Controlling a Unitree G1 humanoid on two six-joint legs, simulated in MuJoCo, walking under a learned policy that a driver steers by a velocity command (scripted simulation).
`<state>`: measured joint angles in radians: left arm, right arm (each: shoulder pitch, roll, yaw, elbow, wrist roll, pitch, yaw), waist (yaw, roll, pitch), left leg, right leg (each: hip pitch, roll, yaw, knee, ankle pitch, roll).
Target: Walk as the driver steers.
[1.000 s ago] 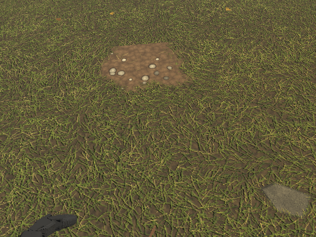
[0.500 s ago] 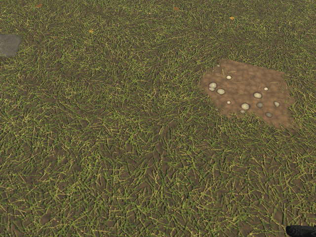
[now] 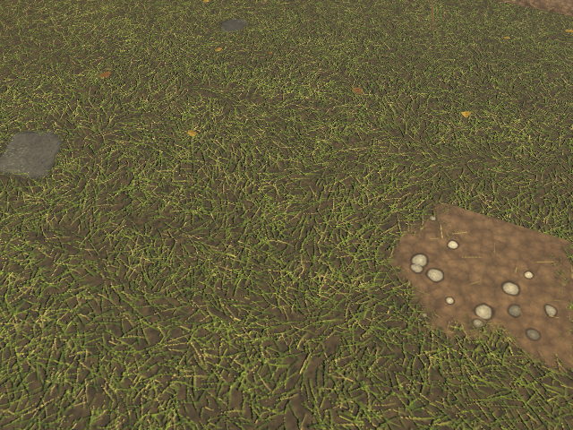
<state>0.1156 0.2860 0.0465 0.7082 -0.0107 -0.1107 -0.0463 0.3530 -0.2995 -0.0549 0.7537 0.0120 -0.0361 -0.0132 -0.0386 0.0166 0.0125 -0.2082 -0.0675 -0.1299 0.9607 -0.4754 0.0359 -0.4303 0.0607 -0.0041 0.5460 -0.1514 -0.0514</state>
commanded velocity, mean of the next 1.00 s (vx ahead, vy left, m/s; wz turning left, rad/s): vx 0.12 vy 0.00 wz -0.49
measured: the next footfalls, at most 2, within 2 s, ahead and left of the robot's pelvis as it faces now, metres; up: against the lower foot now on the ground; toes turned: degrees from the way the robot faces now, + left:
left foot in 0.38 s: +0.31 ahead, +0.08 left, +0.00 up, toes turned -19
right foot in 0.80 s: +0.16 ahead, -0.13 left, +0.00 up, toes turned -29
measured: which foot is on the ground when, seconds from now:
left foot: up 0.00-0.36, down 0.38-0.80, up 0.82-1.00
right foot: down 0.00-0.40, up 0.42-0.78, down 0.80-1.00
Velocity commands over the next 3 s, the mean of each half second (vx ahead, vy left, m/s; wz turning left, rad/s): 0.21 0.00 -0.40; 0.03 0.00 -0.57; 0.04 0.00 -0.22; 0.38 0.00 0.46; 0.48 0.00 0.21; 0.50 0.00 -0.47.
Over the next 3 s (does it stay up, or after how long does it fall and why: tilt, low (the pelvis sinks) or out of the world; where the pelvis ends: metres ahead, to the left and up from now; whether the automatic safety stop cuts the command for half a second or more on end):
stays up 0.97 -0.32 -0.13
